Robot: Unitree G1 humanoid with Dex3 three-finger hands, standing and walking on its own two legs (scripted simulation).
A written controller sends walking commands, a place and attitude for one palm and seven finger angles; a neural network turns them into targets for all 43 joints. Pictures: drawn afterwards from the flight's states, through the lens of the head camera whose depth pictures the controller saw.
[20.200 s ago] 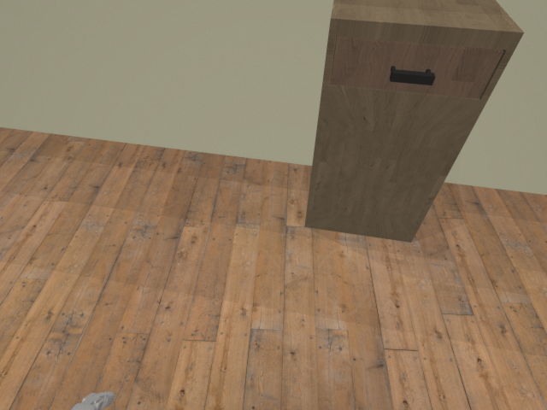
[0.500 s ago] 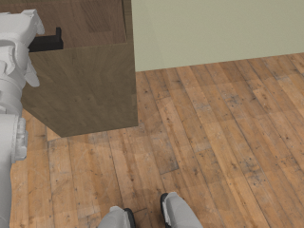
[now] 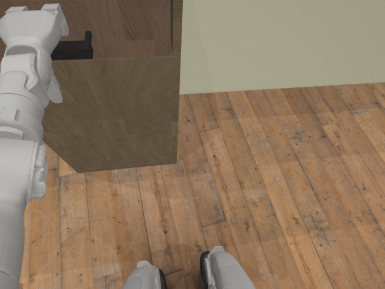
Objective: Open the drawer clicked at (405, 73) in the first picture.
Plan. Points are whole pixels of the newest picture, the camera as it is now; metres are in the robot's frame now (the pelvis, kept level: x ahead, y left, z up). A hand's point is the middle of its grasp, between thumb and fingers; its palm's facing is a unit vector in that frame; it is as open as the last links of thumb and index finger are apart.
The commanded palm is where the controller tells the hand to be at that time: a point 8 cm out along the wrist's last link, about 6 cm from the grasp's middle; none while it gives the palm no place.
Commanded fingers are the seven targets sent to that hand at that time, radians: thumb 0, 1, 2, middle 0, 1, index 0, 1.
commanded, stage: lower the fingers behind the handle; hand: left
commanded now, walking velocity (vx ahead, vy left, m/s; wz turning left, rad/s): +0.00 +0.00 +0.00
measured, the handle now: (62, 43) +0.62 +0.19 +0.09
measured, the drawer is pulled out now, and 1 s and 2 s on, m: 0.00 0.00 0.00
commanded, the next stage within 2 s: lift the fingers back up to retry in 0.26 s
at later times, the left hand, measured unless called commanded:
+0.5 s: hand (46, 56) +0.57 +0.21 +0.10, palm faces -0.04 +0.01 -1.00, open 13.7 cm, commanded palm +0.57 +0.22 +0.12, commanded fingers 0.00 -0.50 0.30 -0.30 -1.20 -0.30 -1.20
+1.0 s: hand (42, 52) +0.57 +0.22 +0.11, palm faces -0.08 -0.02 -1.00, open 13.4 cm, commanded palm +0.57 +0.22 +0.18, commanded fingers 0.00 -0.50 0.30 -0.30 -1.20 -0.30 -1.20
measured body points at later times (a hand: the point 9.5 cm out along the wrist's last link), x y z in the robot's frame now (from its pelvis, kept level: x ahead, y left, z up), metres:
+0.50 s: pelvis -0.01 -0.01 -0.01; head +0.14 -0.01 +0.42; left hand +0.57 +0.21 +0.15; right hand -0.04 -0.28 -0.12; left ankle +0.02 +0.09 -0.68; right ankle +0.06 -0.14 -0.68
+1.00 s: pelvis +0.04 +0.00 +0.03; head +0.16 +0.00 +0.46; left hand +0.57 +0.22 +0.16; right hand +0.01 -0.27 -0.09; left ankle +0.02 +0.09 -0.68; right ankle +0.06 -0.14 -0.68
